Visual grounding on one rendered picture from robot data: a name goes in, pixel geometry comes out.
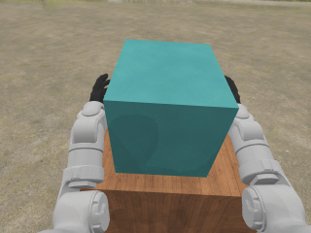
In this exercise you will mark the carton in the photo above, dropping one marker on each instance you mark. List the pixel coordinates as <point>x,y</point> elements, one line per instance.
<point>168,109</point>

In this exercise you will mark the right robot hand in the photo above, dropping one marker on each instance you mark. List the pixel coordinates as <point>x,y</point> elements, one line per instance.
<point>233,89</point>

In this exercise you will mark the left robot hand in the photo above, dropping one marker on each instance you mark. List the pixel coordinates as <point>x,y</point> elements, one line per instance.
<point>98,90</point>

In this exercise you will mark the robot left forearm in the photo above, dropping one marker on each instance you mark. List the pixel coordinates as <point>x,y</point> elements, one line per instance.
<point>86,147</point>

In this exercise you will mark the robot right forearm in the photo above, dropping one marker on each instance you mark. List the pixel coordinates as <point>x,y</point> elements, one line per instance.
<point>256,163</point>

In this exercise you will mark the pedestal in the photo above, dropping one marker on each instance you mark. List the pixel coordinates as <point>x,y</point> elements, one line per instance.
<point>144,203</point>

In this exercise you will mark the right robot upper arm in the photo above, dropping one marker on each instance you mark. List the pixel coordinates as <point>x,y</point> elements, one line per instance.
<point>273,208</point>

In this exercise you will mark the left robot upper arm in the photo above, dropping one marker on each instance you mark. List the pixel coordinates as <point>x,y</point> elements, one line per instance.
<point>81,212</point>

